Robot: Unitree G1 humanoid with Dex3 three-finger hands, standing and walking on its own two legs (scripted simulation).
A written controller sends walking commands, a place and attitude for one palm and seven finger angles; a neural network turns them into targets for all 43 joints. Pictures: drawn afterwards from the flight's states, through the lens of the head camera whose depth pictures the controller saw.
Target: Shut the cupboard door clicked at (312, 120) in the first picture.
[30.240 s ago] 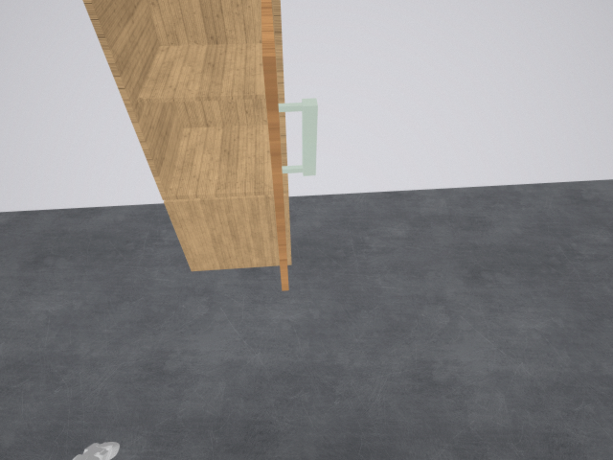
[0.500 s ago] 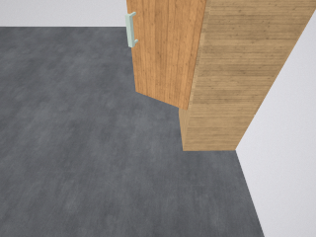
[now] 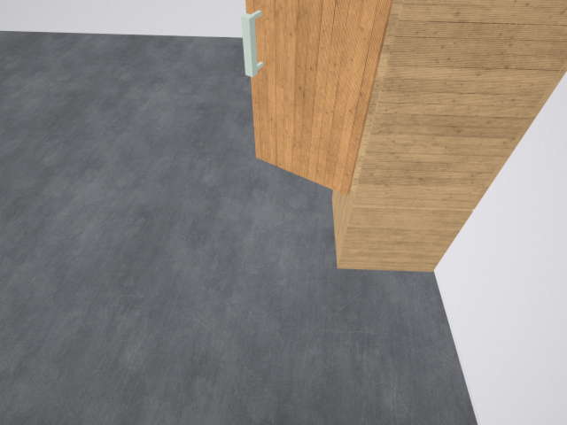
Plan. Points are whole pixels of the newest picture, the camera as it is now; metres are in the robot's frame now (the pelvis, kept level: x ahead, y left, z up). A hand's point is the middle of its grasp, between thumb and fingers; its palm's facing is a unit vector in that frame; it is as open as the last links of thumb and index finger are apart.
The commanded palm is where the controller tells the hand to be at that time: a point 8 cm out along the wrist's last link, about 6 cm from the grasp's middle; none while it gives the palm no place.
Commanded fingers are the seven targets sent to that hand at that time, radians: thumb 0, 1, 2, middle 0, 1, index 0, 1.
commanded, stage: walk to a spot facing it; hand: left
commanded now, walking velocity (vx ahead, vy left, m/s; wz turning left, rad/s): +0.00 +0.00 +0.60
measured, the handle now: (254, 43) +0.97 +0.12 +0.08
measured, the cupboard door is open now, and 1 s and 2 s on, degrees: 61 61 61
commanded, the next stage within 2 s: turn to face it in 1.82 s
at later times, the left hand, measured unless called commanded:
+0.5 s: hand out of the picture +0.02 +0.22 -0.16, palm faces +0.31 -0.90 -0.31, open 7.4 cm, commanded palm none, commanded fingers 0.00 0.90 0.90 -0.20 -0.30 -0.20 -0.30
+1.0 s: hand out of the picture -0.07 +0.21 -0.16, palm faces +0.60 -0.76 -0.27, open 7.4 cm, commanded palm none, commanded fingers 0.00 0.90 0.90 -0.20 -0.30 -0.20 -0.30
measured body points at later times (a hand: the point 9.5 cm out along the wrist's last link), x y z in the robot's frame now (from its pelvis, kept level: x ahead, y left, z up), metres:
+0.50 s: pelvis -0.01 -0.02 -0.01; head +0.03 -0.02 +0.44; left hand +0.00 +0.27 -0.14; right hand +0.10 -0.26 -0.16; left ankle +0.02 +0.11 -0.73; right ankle +0.03 -0.15 -0.74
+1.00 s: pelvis +0.01 -0.01 -0.01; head +0.04 +0.01 +0.44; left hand -0.10 +0.25 -0.14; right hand +0.22 -0.17 -0.15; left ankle -0.06 +0.11 -0.74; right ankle +0.09 -0.11 -0.71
